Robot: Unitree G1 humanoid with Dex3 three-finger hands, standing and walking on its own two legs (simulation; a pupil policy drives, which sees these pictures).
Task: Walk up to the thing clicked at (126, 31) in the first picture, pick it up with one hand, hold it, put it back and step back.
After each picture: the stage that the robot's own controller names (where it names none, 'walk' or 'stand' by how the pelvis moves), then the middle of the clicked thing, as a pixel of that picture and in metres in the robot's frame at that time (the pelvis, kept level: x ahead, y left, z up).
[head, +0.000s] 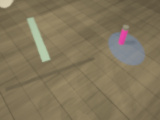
stand; (123, 35) +1.42 -0.44 -0.66
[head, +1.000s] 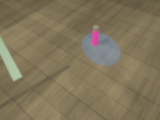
walk; (95, 35) +1.35 -0.02 -0.63
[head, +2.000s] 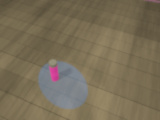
walk; (54, 70) +0.81 +0.28 -0.62
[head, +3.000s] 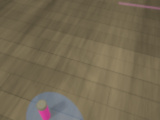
walk; (44, 110) +0.45 +0.28 -0.64
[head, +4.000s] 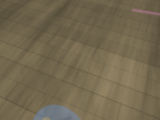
stand; out of the picture +0.34 +0.25 -0.65
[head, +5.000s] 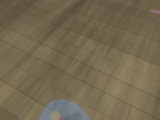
stand; out of the picture +0.36 +0.18 -0.63
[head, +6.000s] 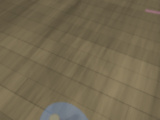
stand; out of the picture +0.35 +0.20 -0.65
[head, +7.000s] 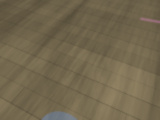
stand; out of the picture +0.33 +0.22 -0.66
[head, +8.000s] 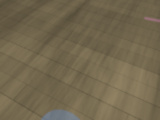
stand; out of the picture +0.33 +0.21 -0.66
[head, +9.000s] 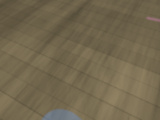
stand; out of the picture +0.33 +0.20 -0.66
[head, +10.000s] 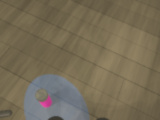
go down; (44, 99) +0.37 +0.21 -0.53
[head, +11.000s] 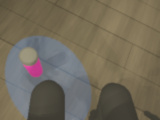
go down; (32, 64) +0.42 +0.24 -0.28
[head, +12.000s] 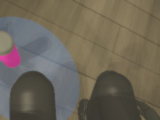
close in; (7, 52) +0.41 +0.26 -0.21
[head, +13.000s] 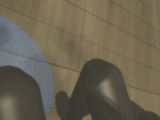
close; out of the picture +0.40 +0.29 -0.16
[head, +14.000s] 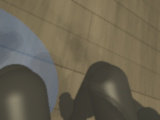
lift; out of the picture +0.37 +0.29 -0.16
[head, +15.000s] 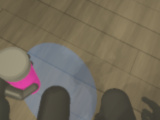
lift; (23, 76) +0.31 +0.21 -0.01
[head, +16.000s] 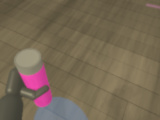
hold; (37, 82) +0.32 +0.17 +0.03
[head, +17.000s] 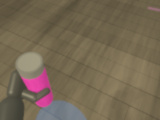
hold; (38, 83) +0.31 +0.17 +0.03
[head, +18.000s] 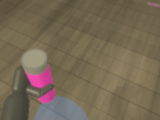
crouch; (41, 80) +0.33 +0.16 +0.02
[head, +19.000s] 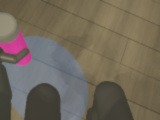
crouch; (14, 45) +0.44 +0.22 -0.06
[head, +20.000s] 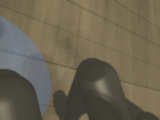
lower; out of the picture +0.42 +0.29 -0.16
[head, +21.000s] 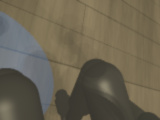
lower; out of the picture +0.41 +0.30 -0.16
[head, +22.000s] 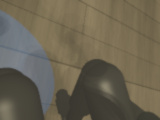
lower; out of the picture +0.41 +0.31 -0.16
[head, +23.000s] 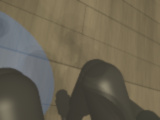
lower; out of the picture +0.40 +0.31 -0.16
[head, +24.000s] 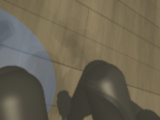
open; out of the picture +0.40 +0.30 -0.16
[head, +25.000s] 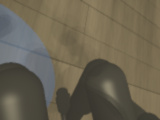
rise; out of the picture +0.40 +0.30 -0.16
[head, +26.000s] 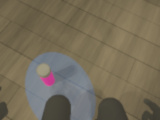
walk; (46, 75) +0.42 +0.22 -0.42
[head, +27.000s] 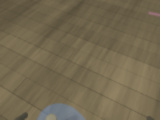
stand; out of the picture +0.36 +0.20 -0.60
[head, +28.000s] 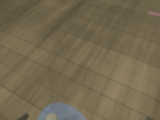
stand; out of the picture +0.37 +0.20 -0.60
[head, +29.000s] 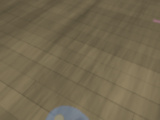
stand; out of the picture +0.39 +0.19 -0.65
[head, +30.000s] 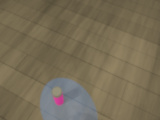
walk; (58, 96) +0.45 +0.16 -0.64
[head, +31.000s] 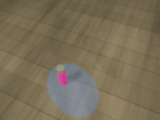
walk; (62, 75) +0.69 +0.23 -0.63
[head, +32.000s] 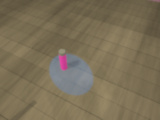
stand; (63, 60) +1.00 +0.25 -0.63
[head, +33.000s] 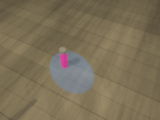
stand; (63, 58) +0.99 +0.22 -0.65
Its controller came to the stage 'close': yes
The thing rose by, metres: 0.68
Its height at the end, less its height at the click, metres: +0.00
